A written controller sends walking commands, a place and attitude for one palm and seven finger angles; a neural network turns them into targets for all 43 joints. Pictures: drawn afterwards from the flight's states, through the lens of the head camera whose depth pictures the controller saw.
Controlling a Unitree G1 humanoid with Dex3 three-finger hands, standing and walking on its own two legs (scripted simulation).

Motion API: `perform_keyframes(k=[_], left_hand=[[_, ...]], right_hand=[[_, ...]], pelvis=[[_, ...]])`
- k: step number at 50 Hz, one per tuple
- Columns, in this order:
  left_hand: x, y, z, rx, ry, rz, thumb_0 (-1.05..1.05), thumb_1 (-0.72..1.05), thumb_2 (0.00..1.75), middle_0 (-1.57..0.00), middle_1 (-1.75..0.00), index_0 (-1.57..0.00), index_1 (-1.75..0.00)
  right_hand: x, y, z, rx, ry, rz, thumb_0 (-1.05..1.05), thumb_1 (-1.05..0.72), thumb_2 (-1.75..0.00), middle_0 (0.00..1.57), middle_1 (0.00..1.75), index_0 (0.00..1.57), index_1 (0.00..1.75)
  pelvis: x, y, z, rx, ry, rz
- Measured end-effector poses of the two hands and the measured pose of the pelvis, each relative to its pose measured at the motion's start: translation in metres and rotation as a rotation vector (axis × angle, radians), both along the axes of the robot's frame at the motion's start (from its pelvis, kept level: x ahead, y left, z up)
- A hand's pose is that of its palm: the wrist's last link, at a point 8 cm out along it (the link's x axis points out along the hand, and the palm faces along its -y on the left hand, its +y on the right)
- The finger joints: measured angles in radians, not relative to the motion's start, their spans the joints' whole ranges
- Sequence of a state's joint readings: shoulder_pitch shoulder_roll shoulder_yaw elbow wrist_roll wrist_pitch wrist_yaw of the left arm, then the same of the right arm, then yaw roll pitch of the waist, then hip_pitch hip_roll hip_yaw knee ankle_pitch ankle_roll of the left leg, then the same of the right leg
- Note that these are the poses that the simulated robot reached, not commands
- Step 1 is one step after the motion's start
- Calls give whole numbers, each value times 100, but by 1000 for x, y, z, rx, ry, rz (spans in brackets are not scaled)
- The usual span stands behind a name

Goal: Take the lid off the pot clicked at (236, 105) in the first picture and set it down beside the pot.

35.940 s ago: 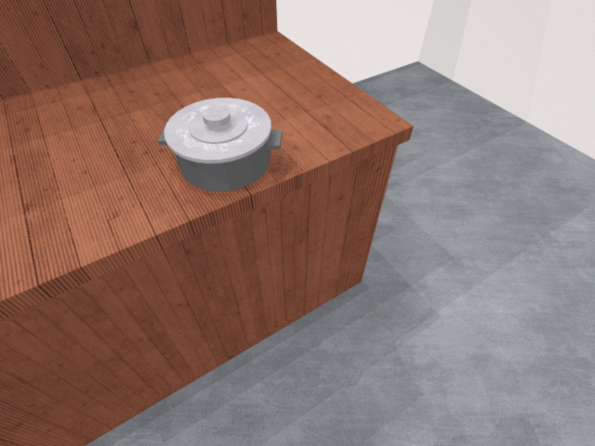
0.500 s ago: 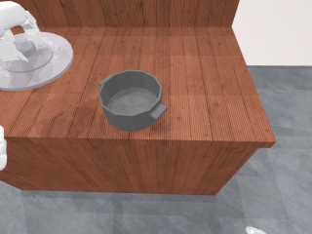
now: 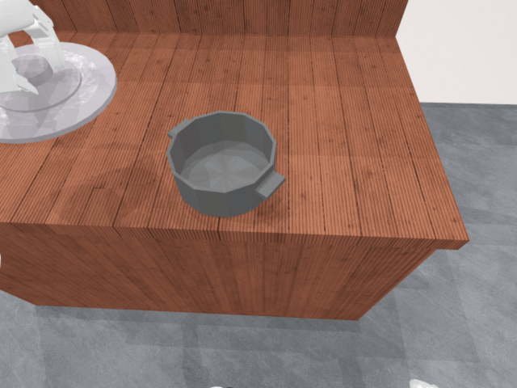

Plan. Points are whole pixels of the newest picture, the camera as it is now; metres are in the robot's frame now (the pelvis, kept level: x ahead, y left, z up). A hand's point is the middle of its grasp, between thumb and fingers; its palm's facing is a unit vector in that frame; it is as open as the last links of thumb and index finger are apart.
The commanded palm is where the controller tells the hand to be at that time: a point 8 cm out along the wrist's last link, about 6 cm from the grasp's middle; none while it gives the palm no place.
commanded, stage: lower the lid onto the table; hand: left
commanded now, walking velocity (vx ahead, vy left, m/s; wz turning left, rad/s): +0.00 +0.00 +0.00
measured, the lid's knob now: (29, 71) +0.49 +0.31 +0.22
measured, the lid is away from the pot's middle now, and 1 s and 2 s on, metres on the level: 0.24 0.24 0.24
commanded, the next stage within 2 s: none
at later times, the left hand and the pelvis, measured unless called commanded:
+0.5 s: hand (35, 92) +0.46 +0.30 +0.20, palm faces -0.35 -0.08 -0.93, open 8.0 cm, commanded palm +0.47 +0.30 +0.28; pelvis +0.00 +0.00 +0.00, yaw +0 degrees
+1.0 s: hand (44, 113) +0.46 +0.31 +0.17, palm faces -0.41 -0.11 -0.90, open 8.0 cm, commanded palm +0.49 +0.31 +0.25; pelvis +0.00 +0.00 +0.00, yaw -1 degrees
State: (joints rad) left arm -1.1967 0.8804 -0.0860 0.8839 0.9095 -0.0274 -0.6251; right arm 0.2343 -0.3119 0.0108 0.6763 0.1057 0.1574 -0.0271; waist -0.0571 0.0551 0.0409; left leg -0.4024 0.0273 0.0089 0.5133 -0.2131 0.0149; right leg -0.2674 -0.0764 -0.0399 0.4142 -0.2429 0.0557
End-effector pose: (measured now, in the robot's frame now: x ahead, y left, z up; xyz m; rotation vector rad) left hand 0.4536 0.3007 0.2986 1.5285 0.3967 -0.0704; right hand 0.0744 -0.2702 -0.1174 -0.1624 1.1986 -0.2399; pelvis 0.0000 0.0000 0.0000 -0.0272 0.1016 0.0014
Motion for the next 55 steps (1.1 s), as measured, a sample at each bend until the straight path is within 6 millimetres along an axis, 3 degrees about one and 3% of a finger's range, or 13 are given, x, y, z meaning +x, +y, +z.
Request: perform_keyframes(k=[12,19,36,55], left_hand=[[7,-4,-10,1,7,18,0,17,80,-66,-94,-66,-90],[7,-4,-29,-13,53,24,0,17,80,-66,-94,-66,-90],[6,4,-52,-19,98,14,0,17,80,-66,-94,-66,-90],[15,10,-83,-9,147,-21,0,17,80,-66,-94,-66,-90]], right_hand=[[5,2,-1,29,-12,-7,0,-91,-90,20,30,20,30],[5,0,-1,25,-11,-10,0,-91,-90,20,30,20,30],[-13,-12,1,-21,32,-32,0,-91,-90,20,30,20,30],[-24,-6,-1,-35,71,-51,0,-91,-90,20,30,21,30]], pelvis=[[3,1,0,3,15,-4],[2,-2,-1,2,15,-6],[3,-4,-2,-3,16,-7],[5,2,-5,-8,43,-14]])
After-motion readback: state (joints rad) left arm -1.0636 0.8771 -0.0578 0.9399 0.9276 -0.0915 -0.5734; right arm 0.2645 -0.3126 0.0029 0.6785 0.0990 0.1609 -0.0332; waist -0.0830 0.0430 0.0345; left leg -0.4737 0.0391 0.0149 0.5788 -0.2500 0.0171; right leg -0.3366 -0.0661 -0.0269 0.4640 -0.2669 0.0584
